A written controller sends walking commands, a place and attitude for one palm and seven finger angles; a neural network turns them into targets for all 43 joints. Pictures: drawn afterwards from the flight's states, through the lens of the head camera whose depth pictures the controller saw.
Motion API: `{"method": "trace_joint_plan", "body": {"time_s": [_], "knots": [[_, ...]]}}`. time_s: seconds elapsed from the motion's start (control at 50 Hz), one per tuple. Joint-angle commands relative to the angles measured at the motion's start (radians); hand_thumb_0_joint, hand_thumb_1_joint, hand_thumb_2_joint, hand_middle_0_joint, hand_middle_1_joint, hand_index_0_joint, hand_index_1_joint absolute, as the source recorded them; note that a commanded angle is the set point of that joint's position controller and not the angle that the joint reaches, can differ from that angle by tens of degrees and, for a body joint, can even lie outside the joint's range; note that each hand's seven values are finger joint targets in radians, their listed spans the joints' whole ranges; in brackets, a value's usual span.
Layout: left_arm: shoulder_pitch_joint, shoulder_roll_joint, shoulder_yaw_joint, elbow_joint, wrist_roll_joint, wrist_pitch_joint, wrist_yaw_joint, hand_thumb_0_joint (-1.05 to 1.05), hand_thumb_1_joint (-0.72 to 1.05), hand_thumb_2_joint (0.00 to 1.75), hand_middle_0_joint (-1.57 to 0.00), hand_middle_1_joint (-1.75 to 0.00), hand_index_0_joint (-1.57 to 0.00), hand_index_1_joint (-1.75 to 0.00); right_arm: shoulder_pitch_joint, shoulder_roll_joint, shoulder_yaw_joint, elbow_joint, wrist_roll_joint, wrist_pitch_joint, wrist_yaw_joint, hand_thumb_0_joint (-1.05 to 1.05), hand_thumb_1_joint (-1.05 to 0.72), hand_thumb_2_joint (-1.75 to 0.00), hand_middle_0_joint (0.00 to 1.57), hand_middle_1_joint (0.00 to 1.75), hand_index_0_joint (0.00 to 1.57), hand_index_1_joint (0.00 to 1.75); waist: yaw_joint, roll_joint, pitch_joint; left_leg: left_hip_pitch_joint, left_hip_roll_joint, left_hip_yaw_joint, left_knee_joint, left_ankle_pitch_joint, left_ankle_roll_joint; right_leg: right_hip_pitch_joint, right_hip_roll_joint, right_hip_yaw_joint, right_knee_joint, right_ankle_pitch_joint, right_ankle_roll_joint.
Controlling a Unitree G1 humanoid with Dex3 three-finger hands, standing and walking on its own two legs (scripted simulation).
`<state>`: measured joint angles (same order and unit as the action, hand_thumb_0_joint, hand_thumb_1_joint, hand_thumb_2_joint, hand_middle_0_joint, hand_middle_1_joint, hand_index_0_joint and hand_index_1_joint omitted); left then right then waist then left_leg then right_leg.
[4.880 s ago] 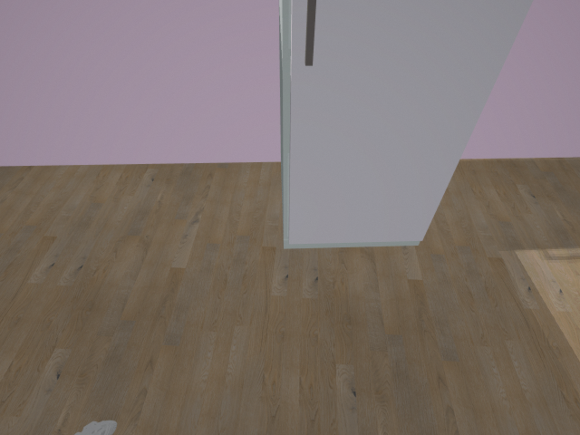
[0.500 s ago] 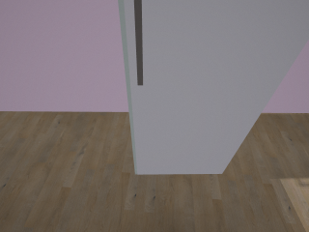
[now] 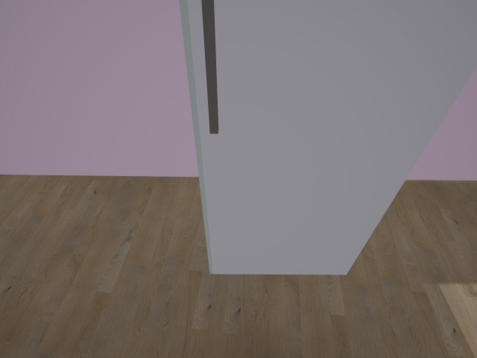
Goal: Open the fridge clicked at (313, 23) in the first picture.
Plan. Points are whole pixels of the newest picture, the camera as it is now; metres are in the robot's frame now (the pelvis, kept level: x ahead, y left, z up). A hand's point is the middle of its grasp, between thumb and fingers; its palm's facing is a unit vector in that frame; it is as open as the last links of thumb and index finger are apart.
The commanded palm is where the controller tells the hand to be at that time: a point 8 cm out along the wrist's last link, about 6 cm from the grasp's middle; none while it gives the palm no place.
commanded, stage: look again from close up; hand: left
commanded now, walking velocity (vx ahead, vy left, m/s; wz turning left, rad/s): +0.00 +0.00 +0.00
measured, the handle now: (211, 50) +0.56 +0.08 +0.27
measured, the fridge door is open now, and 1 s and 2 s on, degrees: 0 0 0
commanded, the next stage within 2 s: none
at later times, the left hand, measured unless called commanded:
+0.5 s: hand out of the picture +0.06 +0.22 -0.16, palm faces -0.01 -0.96 -0.27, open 7.4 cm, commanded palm none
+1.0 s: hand out of the picture -0.08 +0.18 -0.17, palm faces +0.04 -0.99 -0.15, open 7.4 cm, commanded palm none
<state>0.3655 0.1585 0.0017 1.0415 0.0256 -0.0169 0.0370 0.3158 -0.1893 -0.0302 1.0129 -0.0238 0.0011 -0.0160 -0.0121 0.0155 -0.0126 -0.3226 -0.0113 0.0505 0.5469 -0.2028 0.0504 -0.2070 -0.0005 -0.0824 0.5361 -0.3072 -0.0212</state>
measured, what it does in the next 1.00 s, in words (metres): stands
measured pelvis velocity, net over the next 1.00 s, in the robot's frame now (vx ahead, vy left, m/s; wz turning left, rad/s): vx -0.02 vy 0.03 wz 0.00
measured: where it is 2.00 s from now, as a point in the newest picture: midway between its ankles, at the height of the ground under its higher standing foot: outside the picture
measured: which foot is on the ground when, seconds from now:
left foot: down 0.00-1.00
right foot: down 0.00-1.00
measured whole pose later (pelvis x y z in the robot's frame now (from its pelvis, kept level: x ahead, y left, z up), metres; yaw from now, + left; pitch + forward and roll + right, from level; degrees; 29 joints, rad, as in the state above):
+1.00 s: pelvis -0.02 +0.03 +0.01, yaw +0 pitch -3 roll -1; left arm 0.42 0.14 -0.02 1.10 0.03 0.00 0.04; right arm 0.30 -0.13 -0.01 1.12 -0.01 0.02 0.00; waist 0.01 -0.02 0.02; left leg -0.26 -0.05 0.07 0.40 -0.10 0.08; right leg -0.17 -0.03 -0.07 0.42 -0.21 0.02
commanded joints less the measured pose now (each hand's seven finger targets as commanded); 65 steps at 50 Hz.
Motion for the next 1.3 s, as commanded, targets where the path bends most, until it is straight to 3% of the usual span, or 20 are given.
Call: {"method": "trace_joint_plan", "body": {"time_s": [0.0,0.1,0.26,0.4,0.64,0.82,0.98,1.28], "knots": [[-0.005,0.167,0.038,-0.110,0.000,-0.018,0.011,0.00,0.90,0.90,-0.20,-0.30,-0.20,-0.30,0.014,-0.128,-0.016,-0.089,0.001,-0.033,-0.008,0.00,-0.90,-0.90,0.20,0.30,0.20,0.30,-0.001,0.012,0.071,0.034,0.102,-0.141,-0.106,0.049,0.013,-0.080,-0.097,0.146,-0.127,0.058,-0.058],[-0.035,0.208,0.038,-0.132,-0.005,-0.015,0.006,0.00,0.90,0.90,-0.20,-0.30,-0.20,-0.30,-0.049,-0.177,-0.013,-0.096,0.003,-0.039,-0.006,0.00,-0.90,-0.90,0.20,0.30,0.20,0.30,0.018,-0.015,0.041,0.048,0.112,-0.133,-0.113,0.166,0.014,0.006,-0.099,0.131,-0.118,0.184,-0.040],[-0.112,0.260,0.031,-0.144,-0.007,-0.009,-0.005,0.00,0.90,0.90,-0.20,-0.30,-0.20,-0.30,-0.121,-0.222,-0.007,-0.081,0.004,-0.030,0.006,0.00,-0.90,-0.90,0.20,0.30,0.20,0.30,0.013,-0.012,0.054,0.064,0.113,-0.142,-0.185,0.035,-0.002,0.001,-0.111,0.142,-0.184,0.078,-0.029],[-0.117,0.260,0.022,-0.117,-0.006,-0.008,-0.006,0.00,0.90,0.90,-0.20,-0.30,-0.20,-0.30,-0.128,-0.221,-0.001,-0.050,0.008,-0.028,0.010,0.00,-0.90,-0.90,0.20,0.30,0.20,0.30,0.013,-0.012,0.031,0.096,0.117,-0.145,-0.211,0.048,-0.010,0.026,-0.116,0.138,-0.212,0.091,-0.020],[-0.009,0.178,0.005,-0.027,-0.003,0.004,0.001,0.00,0.90,0.90,-0.20,-0.30,-0.20,-0.30,-0.076,-0.166,0.004,0.020,0.014,-0.012,0.007,0.00,-0.90,-0.90,0.20,0.30,0.20,0.30,0.015,0.011,0.072,0.053,0.123,-0.176,-0.302,-0.149,-0.019,0.020,-0.109,0.114,-0.226,0.032,-0.002],[0.094,0.105,0.002,0.018,0.000,0.006,0.010,0.00,0.90,0.90,-0.20,-0.30,-0.20,-0.30,-0.013,-0.108,0.000,0.051,0.017,-0.005,0.001,0.00,-0.90,-0.90,0.20,0.30,0.20,0.30,0.015,-0.003,0.082,0.037,0.119,-0.181,-0.311,-0.175,-0.019,0.008,-0.100,0.102,-0.212,0.031,0.003],[0.175,0.051,0.009,0.041,0.007,0.011,0.013,0.00,0.90,0.90,-0.20,-0.30,-0.20,-0.30,0.016,-0.073,-0.011,0.059,0.015,0.004,-0.004,0.00,-0.90,-0.90,0.20,0.30,0.20,0.30,0.023,0.018,0.116,-0.023,0.121,-0.199,-0.348,-0.297,-0.018,-0.017,-0.077,0.084,-0.179,-0.026,0.008],[0.268,0.015,0.026,0.060,0.013,0.018,0.014,0.00,0.90,0.90,-0.20,-0.30,-0.20,-0.30,0.035,-0.053,-0.024,0.053,0.011,0.012,-0.008,0.00,-0.90,-0.90,0.20,0.30,0.20,0.30,0.034,0.008,0.136,-0.055,0.108,-0.182,-0.375,-0.351,-0.036,-0.054,-0.051,0.091,-0.152,-0.090,-0.002]]}}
